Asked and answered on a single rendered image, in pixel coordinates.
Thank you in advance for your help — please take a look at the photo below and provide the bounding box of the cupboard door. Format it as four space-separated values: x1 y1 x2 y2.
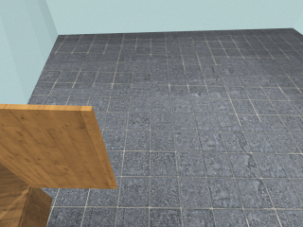
0 104 117 189

